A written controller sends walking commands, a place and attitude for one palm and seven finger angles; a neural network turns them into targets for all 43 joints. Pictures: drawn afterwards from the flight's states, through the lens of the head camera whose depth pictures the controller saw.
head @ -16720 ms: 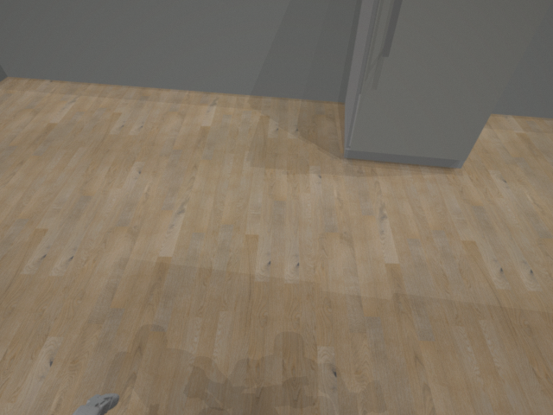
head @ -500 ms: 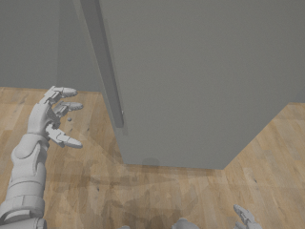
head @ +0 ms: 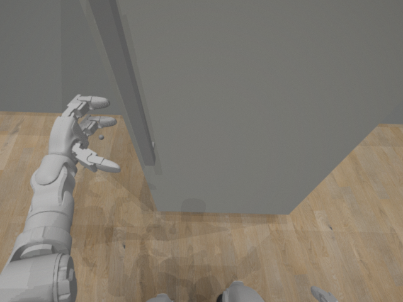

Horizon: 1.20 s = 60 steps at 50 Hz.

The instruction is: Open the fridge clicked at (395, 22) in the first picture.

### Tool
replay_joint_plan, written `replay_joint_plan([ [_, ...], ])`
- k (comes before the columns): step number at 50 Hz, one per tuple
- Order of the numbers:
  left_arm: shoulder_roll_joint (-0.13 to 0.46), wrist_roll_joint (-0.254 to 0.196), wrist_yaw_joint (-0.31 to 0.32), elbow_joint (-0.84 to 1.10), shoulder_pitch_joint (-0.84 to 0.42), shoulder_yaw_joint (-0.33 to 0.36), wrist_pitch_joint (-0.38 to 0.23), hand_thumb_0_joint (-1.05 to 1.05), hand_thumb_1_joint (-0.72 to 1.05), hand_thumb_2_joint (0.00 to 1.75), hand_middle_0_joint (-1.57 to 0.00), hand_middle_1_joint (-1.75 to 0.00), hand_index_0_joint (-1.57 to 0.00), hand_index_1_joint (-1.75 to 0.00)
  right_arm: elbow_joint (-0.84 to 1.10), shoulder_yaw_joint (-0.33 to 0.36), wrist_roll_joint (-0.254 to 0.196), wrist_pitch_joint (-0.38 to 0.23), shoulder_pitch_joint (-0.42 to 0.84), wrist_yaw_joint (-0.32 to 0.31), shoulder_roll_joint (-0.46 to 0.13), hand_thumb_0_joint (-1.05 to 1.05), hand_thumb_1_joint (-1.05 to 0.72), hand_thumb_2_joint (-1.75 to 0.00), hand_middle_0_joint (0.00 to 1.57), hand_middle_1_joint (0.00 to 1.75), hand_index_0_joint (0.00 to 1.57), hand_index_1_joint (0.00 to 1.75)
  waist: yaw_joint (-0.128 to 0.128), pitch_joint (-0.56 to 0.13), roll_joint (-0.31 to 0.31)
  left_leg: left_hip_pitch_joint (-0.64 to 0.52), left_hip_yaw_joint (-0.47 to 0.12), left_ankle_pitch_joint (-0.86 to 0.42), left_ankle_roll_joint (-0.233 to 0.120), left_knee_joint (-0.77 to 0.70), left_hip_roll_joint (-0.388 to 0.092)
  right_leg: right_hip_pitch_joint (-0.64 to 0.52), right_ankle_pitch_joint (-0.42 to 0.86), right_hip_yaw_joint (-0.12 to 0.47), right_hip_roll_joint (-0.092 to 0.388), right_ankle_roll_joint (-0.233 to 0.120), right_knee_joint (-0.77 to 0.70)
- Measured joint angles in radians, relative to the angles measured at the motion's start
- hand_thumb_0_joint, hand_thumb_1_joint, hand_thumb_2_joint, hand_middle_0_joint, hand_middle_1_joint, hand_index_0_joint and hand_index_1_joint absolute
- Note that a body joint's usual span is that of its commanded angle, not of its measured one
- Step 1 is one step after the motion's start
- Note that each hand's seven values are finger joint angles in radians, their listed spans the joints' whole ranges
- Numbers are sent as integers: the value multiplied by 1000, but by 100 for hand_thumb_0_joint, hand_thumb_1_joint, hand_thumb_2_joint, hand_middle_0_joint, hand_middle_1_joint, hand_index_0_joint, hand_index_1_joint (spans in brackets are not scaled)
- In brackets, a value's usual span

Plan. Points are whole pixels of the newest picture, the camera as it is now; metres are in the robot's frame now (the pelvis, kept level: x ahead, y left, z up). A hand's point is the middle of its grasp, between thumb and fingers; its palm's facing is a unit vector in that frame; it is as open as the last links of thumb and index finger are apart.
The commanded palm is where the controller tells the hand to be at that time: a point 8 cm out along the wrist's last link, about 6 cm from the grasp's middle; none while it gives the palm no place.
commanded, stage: move the hooked fingers beside the handle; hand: left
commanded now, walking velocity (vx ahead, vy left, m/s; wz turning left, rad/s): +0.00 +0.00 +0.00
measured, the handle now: (133, 88) +0.48 +0.13 +0.14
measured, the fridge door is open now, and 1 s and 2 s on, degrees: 0 0 0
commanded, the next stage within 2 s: feel for the door with the fingertips in 0.94 s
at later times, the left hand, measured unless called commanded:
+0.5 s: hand (110, 133) +0.43 +0.18 +0.07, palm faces -0.04 -1.00 -0.03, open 13.9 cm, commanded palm +0.40 +0.24 +0.07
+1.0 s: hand (110, 132) +0.43 +0.18 +0.07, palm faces -0.05 -1.00 -0.02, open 14.0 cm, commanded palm +0.40 +0.24 +0.07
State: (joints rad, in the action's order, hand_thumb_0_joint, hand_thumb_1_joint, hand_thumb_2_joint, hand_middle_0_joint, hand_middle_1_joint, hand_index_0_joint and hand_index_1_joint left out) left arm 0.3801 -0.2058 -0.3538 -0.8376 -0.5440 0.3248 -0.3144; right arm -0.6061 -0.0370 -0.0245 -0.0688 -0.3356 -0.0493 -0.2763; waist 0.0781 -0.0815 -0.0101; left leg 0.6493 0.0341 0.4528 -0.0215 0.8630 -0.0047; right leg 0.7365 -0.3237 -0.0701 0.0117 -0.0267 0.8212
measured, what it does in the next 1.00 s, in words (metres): stands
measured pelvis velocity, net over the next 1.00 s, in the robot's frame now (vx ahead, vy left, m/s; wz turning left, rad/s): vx -0.01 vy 0.00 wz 0.00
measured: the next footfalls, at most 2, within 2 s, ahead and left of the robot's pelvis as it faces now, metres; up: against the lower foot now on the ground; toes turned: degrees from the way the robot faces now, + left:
none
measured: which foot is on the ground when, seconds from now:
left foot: down 0.00-1.00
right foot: down 0.00-1.00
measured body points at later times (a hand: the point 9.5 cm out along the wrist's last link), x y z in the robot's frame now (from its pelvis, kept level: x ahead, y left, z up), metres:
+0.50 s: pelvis +0.00 +0.00 +0.00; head +0.08 +0.00 +0.44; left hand +0.42 +0.24 +0.07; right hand +0.06 -0.26 -0.12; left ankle -0.02 +0.10 -0.70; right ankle +0.04 -0.11 -0.70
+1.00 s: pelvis -0.01 +0.00 +0.00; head +0.08 +0.00 +0.44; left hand +0.43 +0.24 +0.07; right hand +0.07 -0.26 -0.12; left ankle -0.02 +0.10 -0.70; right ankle +0.04 -0.11 -0.70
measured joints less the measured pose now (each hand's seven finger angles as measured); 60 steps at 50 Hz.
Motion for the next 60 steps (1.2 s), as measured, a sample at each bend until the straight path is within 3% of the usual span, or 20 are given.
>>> replay_joint_plan([
  [12,0,18,19,-72,-75,-15,-33,-1,-50,30,-30,-120,-30,-120,-11,5,4,31,-24,14,0,1,-90,-90,20,30,20,30,7,-6,-5,37,1,5,-2,22,-1,34,0,1,0,1,15],
  [21,-20,35,54,-54,-49,-9,-44,-1,-50,30,-30,-120,-30,-120,7,8,6,50,-30,20,4,1,-90,-90,20,30,20,30,14,-9,-7,38,13,6,-4,21,-2,43,1,13,-2,3,20],
  [36,-22,19,43,-58,-35,-30,-45,-1,-50,30,-30,-120,-30,-120,9,2,-1,52,-4,12,3,1,-90,-90,20,30,20,30,-3,-6,-4,21,0,-1,-1,15,0,19,4,2,0,-1,11],
  [45,-15,32,47,-79,-76,-30,-63,-1,-50,30,-30,-120,-30,-120,8,3,3,44,10,9,-1,1,-90,-90,20,30,20,30,4,-3,-1,45,-4,3,0,34,0,41,0,-3,1,-2,27],
  [53,-1,30,42,-90,-73,-10,-43,-1,-50,30,-30,-120,-30,-120,14,0,3,55,-8,14,2,1,-90,-90,20,30,20,30,10,-9,-3,48,3,5,0,29,-2,49,-1,5,-3,-2,26],
  [60,-40,11,54,-24,-27,-50,-52,-1,-50,30,-29,-120,-30,-120,6,9,1,56,-26,19,4,1,-90,-90,20,30,20,30,-1,-12,-11,39,0,7,0,24,-2,38,-2,2,-2,0,18],
])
